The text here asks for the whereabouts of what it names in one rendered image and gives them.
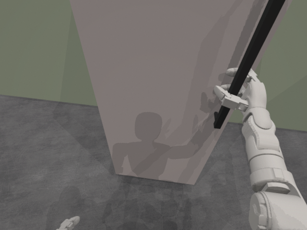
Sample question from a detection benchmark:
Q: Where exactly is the handle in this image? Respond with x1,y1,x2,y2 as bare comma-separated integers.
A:
213,0,285,129

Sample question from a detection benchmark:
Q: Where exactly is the robot right upper arm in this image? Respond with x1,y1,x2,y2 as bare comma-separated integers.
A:
248,191,307,230

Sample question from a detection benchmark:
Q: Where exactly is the robot right hand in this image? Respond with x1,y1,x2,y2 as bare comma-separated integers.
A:
214,68,267,116

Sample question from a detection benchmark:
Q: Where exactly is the robot left hand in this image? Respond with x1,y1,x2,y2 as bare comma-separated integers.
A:
56,216,80,230

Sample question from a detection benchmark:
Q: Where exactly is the fridge door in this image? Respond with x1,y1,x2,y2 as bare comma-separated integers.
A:
70,0,292,185

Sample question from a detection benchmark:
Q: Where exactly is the right robot forearm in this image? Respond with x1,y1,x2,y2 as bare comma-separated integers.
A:
242,107,307,206

